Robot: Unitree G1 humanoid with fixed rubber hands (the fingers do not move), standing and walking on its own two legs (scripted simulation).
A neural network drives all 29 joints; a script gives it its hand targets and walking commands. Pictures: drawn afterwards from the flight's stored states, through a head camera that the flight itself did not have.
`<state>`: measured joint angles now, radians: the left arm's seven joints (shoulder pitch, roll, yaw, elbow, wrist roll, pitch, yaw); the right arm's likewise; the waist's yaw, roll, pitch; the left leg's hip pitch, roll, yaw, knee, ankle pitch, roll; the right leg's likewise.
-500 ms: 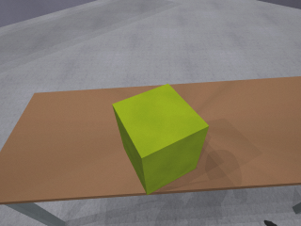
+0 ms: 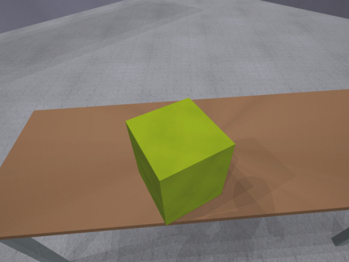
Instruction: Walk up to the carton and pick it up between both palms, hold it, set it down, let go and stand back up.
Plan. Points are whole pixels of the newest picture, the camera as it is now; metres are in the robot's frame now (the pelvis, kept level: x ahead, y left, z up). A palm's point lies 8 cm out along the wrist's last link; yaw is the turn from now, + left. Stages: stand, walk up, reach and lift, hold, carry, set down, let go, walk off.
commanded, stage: walk up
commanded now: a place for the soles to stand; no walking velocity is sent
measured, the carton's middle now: (177, 161) +0.42 +0.00 -0.03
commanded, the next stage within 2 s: reach and lift in 0.86 s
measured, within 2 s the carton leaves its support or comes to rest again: neither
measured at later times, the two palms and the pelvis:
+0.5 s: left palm out of the picture +0.12 +0.31 -0.09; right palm out of the picture +0.09 -0.34 -0.11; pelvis +0.00 -0.01 -0.01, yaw -2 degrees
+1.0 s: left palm (70, 256) +0.19 +0.28 -0.10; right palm out of the picture +0.13 -0.32 -0.11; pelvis -0.01 -0.01 -0.02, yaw +3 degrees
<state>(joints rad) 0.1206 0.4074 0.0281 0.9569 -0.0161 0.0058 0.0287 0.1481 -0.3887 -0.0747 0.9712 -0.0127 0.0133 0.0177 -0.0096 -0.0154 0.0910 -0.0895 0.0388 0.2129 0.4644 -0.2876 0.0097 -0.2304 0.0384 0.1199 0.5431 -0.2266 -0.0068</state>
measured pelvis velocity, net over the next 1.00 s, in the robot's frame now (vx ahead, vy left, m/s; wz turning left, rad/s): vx -0.01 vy -0.01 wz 0.05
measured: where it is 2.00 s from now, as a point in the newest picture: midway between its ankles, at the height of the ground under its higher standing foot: outside the picture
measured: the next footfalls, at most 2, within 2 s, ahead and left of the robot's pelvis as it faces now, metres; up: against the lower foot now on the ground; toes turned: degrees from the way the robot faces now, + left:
none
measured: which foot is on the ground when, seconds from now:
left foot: down 0.00-1.00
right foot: down 0.00-1.00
